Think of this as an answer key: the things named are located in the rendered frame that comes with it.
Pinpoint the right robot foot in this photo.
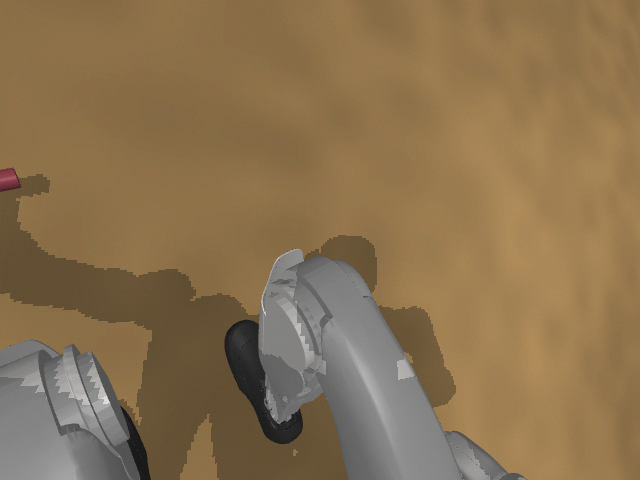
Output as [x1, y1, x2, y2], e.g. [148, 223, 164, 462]
[224, 320, 303, 444]

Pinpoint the right robot hand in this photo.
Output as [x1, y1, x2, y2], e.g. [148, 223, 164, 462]
[443, 430, 509, 480]

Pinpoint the left robot foot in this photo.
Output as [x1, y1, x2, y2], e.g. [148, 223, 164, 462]
[120, 406, 151, 480]

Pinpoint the bottle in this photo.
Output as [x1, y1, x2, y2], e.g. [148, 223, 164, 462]
[0, 168, 21, 192]

